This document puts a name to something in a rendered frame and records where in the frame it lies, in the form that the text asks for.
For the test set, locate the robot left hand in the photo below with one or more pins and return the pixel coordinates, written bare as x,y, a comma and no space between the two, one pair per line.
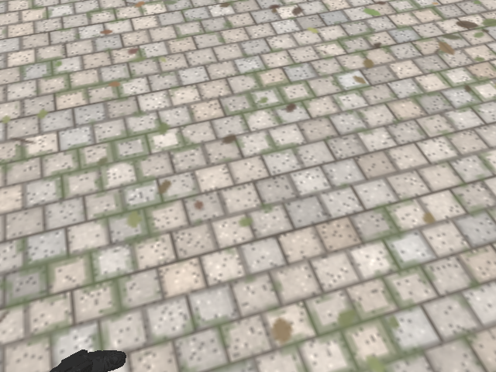
98,361

